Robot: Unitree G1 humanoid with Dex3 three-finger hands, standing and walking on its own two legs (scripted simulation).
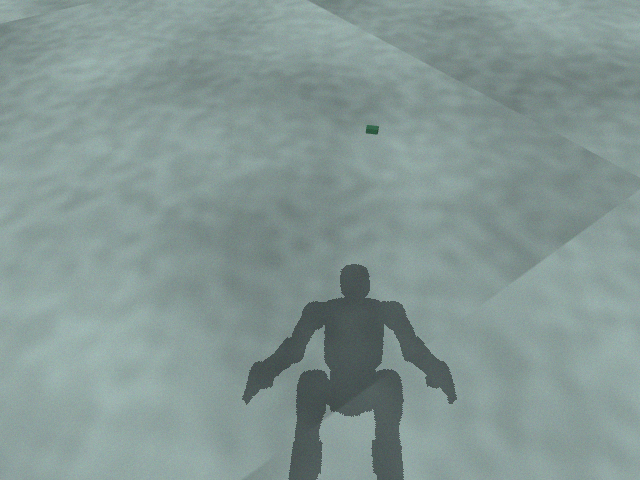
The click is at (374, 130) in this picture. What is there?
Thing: small brick
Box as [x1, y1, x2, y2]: [366, 125, 378, 134]
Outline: 367,125 367,133 377,133 378,126
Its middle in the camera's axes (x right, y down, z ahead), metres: +0.29 -0.56 +2.10
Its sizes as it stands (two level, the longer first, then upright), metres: 0.063 0.036 0.029
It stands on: the floor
